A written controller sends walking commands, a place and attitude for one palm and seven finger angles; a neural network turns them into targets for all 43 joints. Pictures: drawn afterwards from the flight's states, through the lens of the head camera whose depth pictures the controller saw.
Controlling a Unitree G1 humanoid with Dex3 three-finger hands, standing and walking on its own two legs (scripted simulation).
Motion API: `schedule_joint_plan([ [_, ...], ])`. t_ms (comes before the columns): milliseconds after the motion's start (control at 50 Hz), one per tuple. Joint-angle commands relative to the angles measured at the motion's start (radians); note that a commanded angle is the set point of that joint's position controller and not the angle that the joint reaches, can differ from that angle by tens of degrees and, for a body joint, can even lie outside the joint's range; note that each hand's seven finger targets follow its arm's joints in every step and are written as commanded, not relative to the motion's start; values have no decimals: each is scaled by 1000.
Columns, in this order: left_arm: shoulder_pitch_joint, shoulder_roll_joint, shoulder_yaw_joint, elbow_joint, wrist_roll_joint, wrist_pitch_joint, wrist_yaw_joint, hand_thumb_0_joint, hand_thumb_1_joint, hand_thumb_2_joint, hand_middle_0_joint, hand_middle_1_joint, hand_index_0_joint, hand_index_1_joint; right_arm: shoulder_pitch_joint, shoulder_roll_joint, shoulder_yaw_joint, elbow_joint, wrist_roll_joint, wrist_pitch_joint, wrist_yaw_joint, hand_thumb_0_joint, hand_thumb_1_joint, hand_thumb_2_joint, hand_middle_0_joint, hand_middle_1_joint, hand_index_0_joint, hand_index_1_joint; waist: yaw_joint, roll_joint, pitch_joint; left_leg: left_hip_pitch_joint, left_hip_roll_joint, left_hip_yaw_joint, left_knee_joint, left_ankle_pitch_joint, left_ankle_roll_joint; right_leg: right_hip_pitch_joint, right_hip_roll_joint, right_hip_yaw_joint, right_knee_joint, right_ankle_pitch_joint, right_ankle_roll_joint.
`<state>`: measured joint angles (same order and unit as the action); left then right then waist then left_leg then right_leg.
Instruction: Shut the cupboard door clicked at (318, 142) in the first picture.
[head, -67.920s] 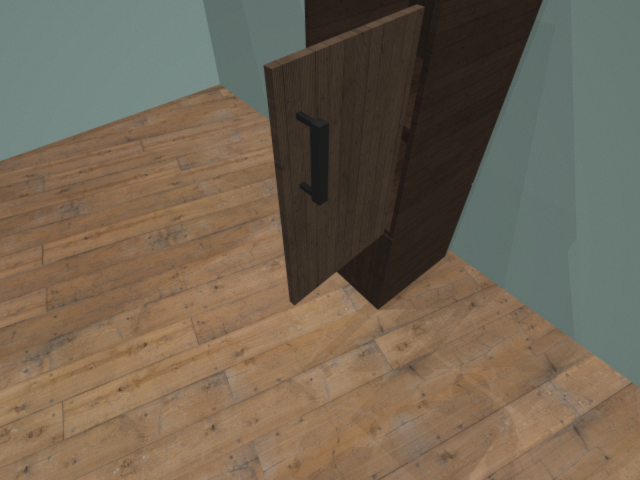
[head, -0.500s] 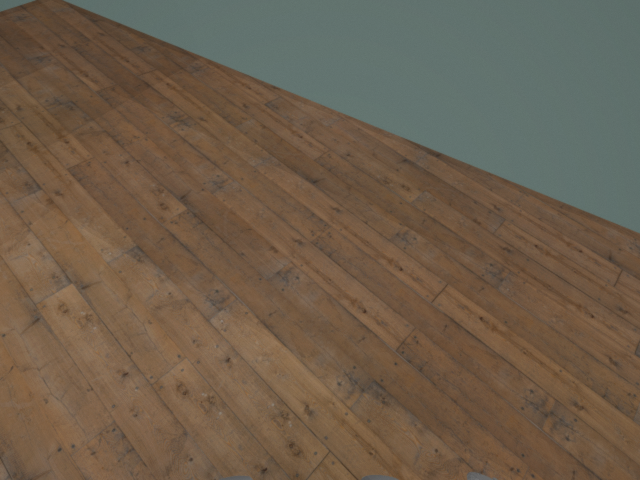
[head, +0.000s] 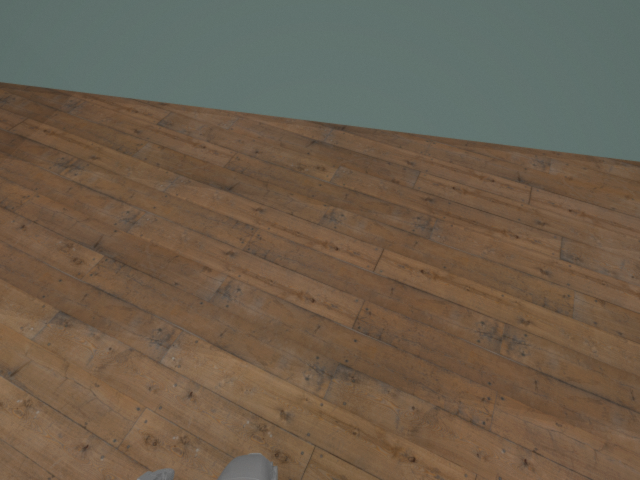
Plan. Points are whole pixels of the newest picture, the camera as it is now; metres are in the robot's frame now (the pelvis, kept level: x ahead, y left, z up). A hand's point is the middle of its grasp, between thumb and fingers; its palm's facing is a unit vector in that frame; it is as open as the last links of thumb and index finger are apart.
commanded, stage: turn to face it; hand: left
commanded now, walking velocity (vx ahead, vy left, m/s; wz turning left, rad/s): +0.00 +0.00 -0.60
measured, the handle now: out of the picture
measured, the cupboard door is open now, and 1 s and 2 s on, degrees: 11 11 11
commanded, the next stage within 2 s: none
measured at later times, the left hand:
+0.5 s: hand (185, 459) +0.17 +0.20 -0.15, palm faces -0.27 -0.93 -0.24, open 7.4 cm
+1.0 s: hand (240, 472) +0.16 +0.12 -0.17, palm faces -0.50 -0.84 -0.21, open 7.4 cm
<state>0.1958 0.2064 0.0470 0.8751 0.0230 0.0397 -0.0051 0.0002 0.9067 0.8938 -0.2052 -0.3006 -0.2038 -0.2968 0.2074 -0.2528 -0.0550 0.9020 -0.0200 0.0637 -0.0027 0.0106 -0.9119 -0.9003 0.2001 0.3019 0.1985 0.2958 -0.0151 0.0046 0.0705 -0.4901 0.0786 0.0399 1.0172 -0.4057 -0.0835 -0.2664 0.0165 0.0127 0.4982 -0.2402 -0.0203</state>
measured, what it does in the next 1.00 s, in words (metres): steps on the spot, turning right: left foot, then right foot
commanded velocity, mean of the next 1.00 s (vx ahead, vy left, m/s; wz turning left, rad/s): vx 0.00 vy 0.00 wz -0.60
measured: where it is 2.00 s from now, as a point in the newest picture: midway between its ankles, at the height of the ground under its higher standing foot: outside the picture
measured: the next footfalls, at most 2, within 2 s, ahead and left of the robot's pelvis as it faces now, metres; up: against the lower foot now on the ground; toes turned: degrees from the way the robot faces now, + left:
left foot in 0.14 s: +0.07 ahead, +0.14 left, +0.00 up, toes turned -3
right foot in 0.58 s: -0.02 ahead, -0.11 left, +0.00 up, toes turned -26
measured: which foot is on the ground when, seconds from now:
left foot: up 0.00-0.12, down 0.14-0.58, up 0.60-1.00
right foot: down 0.00-0.14, up 0.16-0.56, down 0.58-1.00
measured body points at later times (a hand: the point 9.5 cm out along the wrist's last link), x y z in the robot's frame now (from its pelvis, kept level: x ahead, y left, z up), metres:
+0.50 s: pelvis +0.00 +0.03 +0.00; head +0.04 +0.02 +0.45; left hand +0.18 +0.25 -0.14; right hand -0.03 -0.22 -0.14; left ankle +0.03 +0.14 -0.74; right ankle -0.06 -0.10 -0.69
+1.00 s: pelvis +0.00 -0.01 +0.00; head +0.04 -0.02 +0.45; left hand +0.18 +0.17 -0.15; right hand -0.05 -0.29 -0.13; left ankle +0.09 +0.10 -0.70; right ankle -0.05 -0.09 -0.74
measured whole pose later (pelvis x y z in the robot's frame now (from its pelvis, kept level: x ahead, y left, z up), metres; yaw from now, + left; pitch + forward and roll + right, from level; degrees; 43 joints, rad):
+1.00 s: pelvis +0.00 -0.01 +0.00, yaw -34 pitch +1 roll +0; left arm 0.23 0.20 0.06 0.92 0.02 0.04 0.00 0.00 0.90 0.89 -0.21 -0.30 -0.21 -0.30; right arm 0.13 -0.23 -0.05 0.88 -0.01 0.05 -0.02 0.01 -0.91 -0.90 0.20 0.30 0.20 0.30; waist 0.02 -0.02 0.07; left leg -0.42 0.04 0.00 0.81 -0.42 -0.09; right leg -0.26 0.07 0.11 0.49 -0.24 -0.04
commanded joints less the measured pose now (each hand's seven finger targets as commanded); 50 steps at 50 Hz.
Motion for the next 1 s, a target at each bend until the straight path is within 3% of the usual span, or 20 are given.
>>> schedule_joint_plan([
  [0,26,226,64,-58,4,-21,11,0,900,900,-200,-300,-200,-300,-39,-60,-16,-95,9,-36,-14,0,-900,-900,200,300,200,300,38,-118,-119,14,-31,-2,-171,-20,0,111,-239,291,-128,338,-173],
  [40,6,228,69,-56,4,-17,10,0,900,900,-200,-300,-200,-300,-11,-56,-14,-92,14,-44,-20,0,-900,-900,200,300,200,300,25,-147,-125,89,-46,-5,-293,-9,8,75,-236,321,-101,354,-166],
  [80,-39,215,67,-61,-4,-9,8,0,900,900,-200,-300,-200,-300,67,-64,-14,-67,16,-53,-27,0,-900,-900,200,300,200,300,-20,-146,-135,249,-54,-3,-499,130,16,-9,-191,308,-42,301,-107],
  [100,-47,179,60,-71,-12,-4,5,0,900,900,-200,-300,-200,-300,106,-102,-19,-56,13,-64,-32,0,-900,-900,200,300,200,300,-35,-65,-155,379,10,-54,-623,183,34,-112,-121,251,27,183,-53],
  [120,-17,115,47,-86,-22,1,-3,0,900,900,-200,-300,-200,-300,116,-198,-34,-60,-1,-73,-35,0,-900,-900,200,300,200,300,-31,217,-164,477,237,-292,-716,251,112,-271,25,121,213,-117,14],
  [140,-32,116,45,-97,-14,2,-6,0,900,900,-200,-300,-200,-300,128,-239,-40,-71,-7,-68,-40,0,-900,-900,200,300,200,300,-39,313,-140,430,390,-392,-737,381,208,-305,39,18,441,-391,43],
  [160,-40,138,48,-102,-6,1,-8,0,900,900,-200,-300,-200,-300,108,-223,-31,-87,-10,-64,-40,0,-900,-900,200,300,200,300,-32,204,-116,355,400,-358,-711,430,249,-274,-11,48,555,-369,43],
  [200,-20,146,66,-61,2,13,-20,0,900,900,-200,-300,-200,-300,22,-163,-15,-100,-12,-72,-47,0,-900,-900,200,300,200,300,11,218,-86,319,307,-221,-708,501,222,-290,-28,37,683,-277,64],
  [260,-21,117,62,-54,-2,22,-35,0,900,900,-200,-300,-200,-300,8,-141,-11,-101,-9,-71,-49,0,-900,-900,200,300,200,300,16,169,-76,357,245,-78,-676,544,203,-296,-44,-8,682,-201,81],
  [460,-90,78,46,-83,-3,16,-35,0,900,900,-200,-300,-200,-300,85,-166,-43,-44,-12,-61,-29,0,-900,-900,200,300,200,300,-28,211,-99,409,296,33,-619,523,210,-155,-40,-106,296,-213,68],
  [520,-19,97,50,-63,-5,3,-31,0,900,900,-200,-300,-200,-300,52,-181,-51,-44,-6,-57,-22,0,-900,-900,200,300,200,300,20,174,-129,333,283,91,-500,481,149,30,-26,-117,43,-32,38],
  [540,51,139,60,-39,0,-6,-26,0,900,900,-200,-300,-200,-300,38,-167,-50,-51,2,-56,-17,0,-900,-900,200,300,200,300,56,72,-155,252,237,133,-380,385,97,162,-57,-71,-86,91,17],
  [560,103,258,78,-27,11,-21,-12,0,900,900,-200,-300,-200,-300,22,-84,-34,-86,10,-49,-10,0,-900,-900,200,300,200,300,86,-254,-140,7,100,196,-160,-32,28,293,-293,261,-194,284,-68],
  [580,134,310,86,-12,-3,-20,1,0,900,900,-200,-300,-200,-300,-51,-68,-22,-126,3,-37,-12,0,-900,-900,200,300,200,300,111,-333,-96,-128,13,98,39,-259,13,230,-410,410,-180,532,-164],
  [600,125,303,82,-17,-7,-17,9,0,900,900,-200,-300,-200,-300,-46,-81,-19,-122,8,-25,-15,0,-900,-900,200,300,200,300,93,-247,-91,-140,34,-6,141,-197,22,176,-410,373,-197,392,-199],
  [620,57,259,80,-34,-4,-20,18,0,900,900,-200,-300,-200,-300,-52,-83,-24,-110,5,-23,-18,0,-900,-900,200,300,200,300,64,-284,-55,-187,42,-41,166,-134,21,153,-348,363,-218,305,-180],
  [660,-39,206,62,-54,-8,-19,22,0,900,900,-200,-300,-200,-300,-38,-98,-29,-78,1,-24,-14,0,-900,-900,200,300,200,300,24,-225,-44,-153,59,-48,170,-5,5,120,-276,269,-194,274,-151],
  [720,-24,197,55,-57,-7,-31,16,0,900,900,-200,-300,-200,-300,-6,-81,-26,-61,0,-22,-9,0,-900,-900,200,300,200,300,6,-139,-86,-82,24,-26,90,45,-11,112,-231,213,-168,351,-141],
  [900,54,219,71,-30,1,-27,16,0,900,900,-200,-300,-200,-300,-93,-73,-18,-110,12,-38,-22,0,-900,-900,200,300,200,300,47,-134,-125,-42,-30,-39,-157,-30,-8,199,-239,371,-113,469,-191],
  [980,-6,216,74,-39,-1,-16,17,0,900,900,-200,-300,-200,-300,-19,-69,-17,-93,20,-47,-30,0,-900,-900,200,300,200,300,1,-133,-127,179,-58,-45,-424,68,12,57,-200,407,-55,422,-141],
])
